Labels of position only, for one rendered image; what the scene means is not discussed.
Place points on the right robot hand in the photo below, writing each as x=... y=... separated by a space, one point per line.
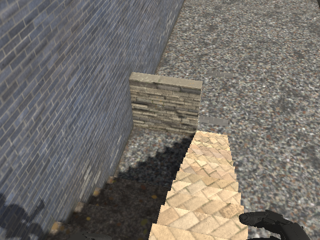
x=274 y=223

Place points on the left robot hand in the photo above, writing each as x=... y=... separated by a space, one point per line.
x=84 y=235

